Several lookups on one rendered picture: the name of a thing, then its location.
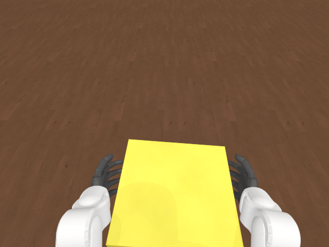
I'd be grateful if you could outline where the robot left forearm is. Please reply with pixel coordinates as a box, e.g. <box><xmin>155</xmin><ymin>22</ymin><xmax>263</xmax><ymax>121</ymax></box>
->
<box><xmin>56</xmin><ymin>186</ymin><xmax>111</xmax><ymax>247</ymax></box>

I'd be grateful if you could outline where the carton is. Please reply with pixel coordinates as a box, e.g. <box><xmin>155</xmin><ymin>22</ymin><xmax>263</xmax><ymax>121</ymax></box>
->
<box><xmin>106</xmin><ymin>139</ymin><xmax>244</xmax><ymax>247</ymax></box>

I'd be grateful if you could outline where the right robot hand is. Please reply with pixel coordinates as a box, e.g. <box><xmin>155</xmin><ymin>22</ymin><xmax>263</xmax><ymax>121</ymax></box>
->
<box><xmin>227</xmin><ymin>154</ymin><xmax>258</xmax><ymax>203</ymax></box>

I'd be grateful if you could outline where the left robot hand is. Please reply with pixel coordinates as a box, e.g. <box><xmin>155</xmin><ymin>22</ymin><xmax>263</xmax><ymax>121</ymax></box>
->
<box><xmin>90</xmin><ymin>153</ymin><xmax>124</xmax><ymax>198</ymax></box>

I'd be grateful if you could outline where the robot right forearm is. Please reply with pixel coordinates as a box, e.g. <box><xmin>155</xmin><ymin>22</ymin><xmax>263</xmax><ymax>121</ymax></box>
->
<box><xmin>239</xmin><ymin>187</ymin><xmax>301</xmax><ymax>247</ymax></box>

